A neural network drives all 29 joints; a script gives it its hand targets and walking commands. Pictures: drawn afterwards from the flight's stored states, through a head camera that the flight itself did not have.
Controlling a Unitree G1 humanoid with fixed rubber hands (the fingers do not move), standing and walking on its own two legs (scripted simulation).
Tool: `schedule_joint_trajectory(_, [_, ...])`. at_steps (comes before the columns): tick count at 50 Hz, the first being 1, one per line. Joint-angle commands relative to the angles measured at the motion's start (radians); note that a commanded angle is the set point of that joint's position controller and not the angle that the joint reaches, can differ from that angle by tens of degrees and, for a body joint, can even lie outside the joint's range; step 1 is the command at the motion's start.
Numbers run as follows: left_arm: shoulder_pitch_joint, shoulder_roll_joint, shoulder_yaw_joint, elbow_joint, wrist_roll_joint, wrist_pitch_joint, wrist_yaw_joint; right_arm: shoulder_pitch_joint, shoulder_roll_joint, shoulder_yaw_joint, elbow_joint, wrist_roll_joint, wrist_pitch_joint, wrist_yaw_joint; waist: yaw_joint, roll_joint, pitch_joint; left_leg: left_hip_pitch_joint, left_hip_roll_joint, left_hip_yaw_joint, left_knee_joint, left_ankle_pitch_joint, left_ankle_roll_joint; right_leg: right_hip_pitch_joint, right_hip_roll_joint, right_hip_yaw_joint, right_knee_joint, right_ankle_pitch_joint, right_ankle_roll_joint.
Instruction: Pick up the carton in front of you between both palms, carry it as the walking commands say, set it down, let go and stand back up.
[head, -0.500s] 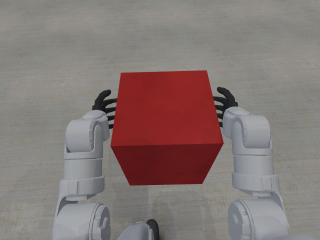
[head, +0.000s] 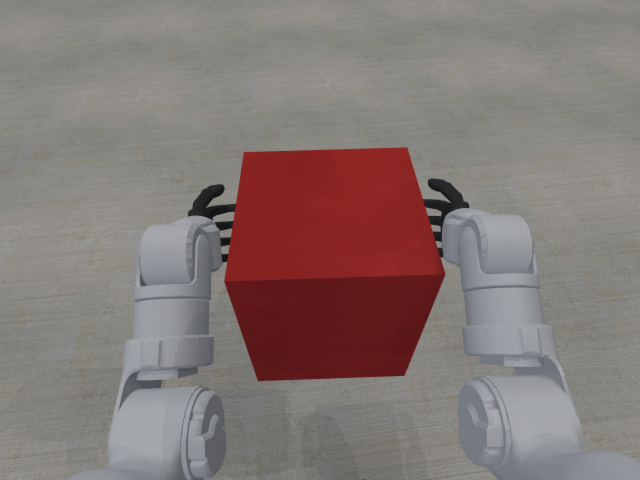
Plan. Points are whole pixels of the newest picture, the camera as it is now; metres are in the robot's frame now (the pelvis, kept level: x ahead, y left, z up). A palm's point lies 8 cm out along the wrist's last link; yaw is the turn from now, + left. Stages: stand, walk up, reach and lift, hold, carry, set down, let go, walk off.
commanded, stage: carry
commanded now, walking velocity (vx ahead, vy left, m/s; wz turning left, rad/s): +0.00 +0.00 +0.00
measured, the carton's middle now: (328, 270) +0.36 +0.00 +0.05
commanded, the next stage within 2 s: hold in 1.86 s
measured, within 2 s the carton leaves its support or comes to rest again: neither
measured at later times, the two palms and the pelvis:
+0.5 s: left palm (201, 189) +0.44 +0.16 +0.13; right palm (424, 177) +0.45 -0.14 +0.13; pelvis +0.09 +0.01 +0.00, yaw +1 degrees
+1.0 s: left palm (194, 235) +0.39 +0.17 +0.10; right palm (422, 225) +0.40 -0.13 +0.10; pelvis +0.07 +0.02 +0.00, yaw +1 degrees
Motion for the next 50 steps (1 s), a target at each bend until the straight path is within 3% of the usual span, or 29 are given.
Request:
schedule_joint_trajectory(1, [-0.607,-1.079,-0.57,-0.002,-0.398,-0.021,-0.243,-0.648,1.111,0.589,-0.042,0.414,-0.007,0.244,0.028,-0.22,-0.542,-0.33,-0.028,-0.064,0.29,-0.156,-0.035,0.801,-0.393,0.415,0.068,0.989,-0.18])
schedule_joint_trajectory(3, [-0.677,-1.117,-0.58,-0.093,-0.426,-0.039,-0.244,-0.723,1.153,0.618,-0.106,0.439,-0.018,0.237,0.017,-0.166,-0.507,-0.295,0.0,-0.109,0.171,-0.19,-0.012,0.678,-0.344,0.365,-0.01,0.612,-0.143])
schedule_joint_trajectory(6, [-0.76,-1.133,-0.613,-0.221,-0.467,-0.041,-0.236,-0.771,1.185,0.65,-0.199,0.476,-0.027,0.208,0.009,-0.174,-0.521,-0.114,-0.02,-0.048,-0.057,-0.026,-0.017,0.546,-0.274,0.242,-0.06,0.398,-0.084])
schedule_joint_trajectory(8, [-0.752,-1.118,-0.623,-0.258,-0.473,-0.035,-0.229,-0.745,1.182,0.656,-0.23,0.476,-0.028,0.193,0.005,-0.158,-0.56,-0.034,-0.009,-0.023,-0.161,0.136,-0.017,0.536,-0.247,0.183,-0.022,0.363,-0.069])
schedule_joint_trajectory(10, [-0.757,-1.101,-0.642,-0.289,-0.476,-0.026,-0.228,-0.728,1.163,0.663,-0.254,0.466,-0.026,0.186,0.0,-0.122,-0.552,0.003,0.044,-0.057,-0.209,0.277,-0.011,0.514,-0.212,0.141,0.025,0.364,-0.044])
schedule_joint_trajectory(13, [-0.714,-1.065,-0.656,-0.258,-0.468,-0.006,-0.228,-0.707,1.112,0.662,-0.236,0.446,-0.001,0.187,0.006,-0.027,-0.535,0.061,0.109,-0.091,-0.066,0.608,0.01,0.428,-0.176,0.131,0.1,0.45,-0.013])
schedule_joint_trajectory(18, [-0.634,-1.054,-0.612,-0.111,-0.421,0.012,-0.237,-0.615,1.087,0.607,-0.088,0.406,0.017,0.219,0.002,-0.009,-0.51,0.041,0.105,-0.094,-0.036,0.707,0.001,0.397,-0.176,0.13,0.152,0.544,-0.023])
schedule_joint_trajectory(25, [-0.734,-1.105,-0.596,-0.095,-0.441,-0.004,-0.24,-0.714,1.118,0.579,-0.078,0.425,0.003,0.232,0.0,0.02,-0.453,0.073,0.132,-0.111,-0.052,0.796,0.018,0.312,-0.146,0.115,0.156,0.297,0.002])
schedule_joint_trajectory(28, [-0.745,-1.111,-0.591,-0.093,-0.451,-0.004,-0.237,-0.719,1.112,0.571,-0.085,0.422,0.002,0.225,0.001,0.025,-0.444,0.064,0.137,-0.111,-0.055,0.769,0.024,0.308,-0.143,0.119,0.153,0.227,0.004])
schedule_joint_trajectory(34, [-0.752,-1.117,-0.581,-0.084,-0.463,-0.001,-0.238,-0.728,1.102,0.563,-0.096,0.416,0.007,0.217,0.002,-0.001,-0.427,0.033,0.123,-0.106,-0.07,0.614,0.027,0.319,-0.157,0.134,0.136,0.202,0.002])
schedule_joint_trajectory(39, [-0.67,-1.131,-0.544,-0.018,-0.425,-0.014,-0.25,-0.649,1.118,0.538,-0.031,0.383,-0.004,0.231,0.003,-0.008,-0.404,0.016,0.122,-0.109,-0.088,0.559,0.028,0.318,-0.161,0.136,0.119,0.173,0.006])
schedule_joint_trajectory(43, [-0.572,-1.16,-0.515,0.022,-0.366,-0.065,-0.279,-0.55,1.159,0.52,0.018,0.337,-0.055,0.265,0.005,-0.006,-0.372,-0.004,0.123,-0.111,-0.107,0.515,0.025,0.311,-0.166,0.137,0.101,0.14,0.011])
schedule_joint_trajectory(50, [-0.47,-1.171,-0.582,-0.054,-0.323,-0.17,-0.307,-0.468,1.174,0.587,-0.071,0.307,-0.162,0.301,0.005,-0.015,-0.321,-0.045,0.118,-0.12,-0.148,0.363,0.034,0.296,-0.169,0.147,0.057,0.033,0.012])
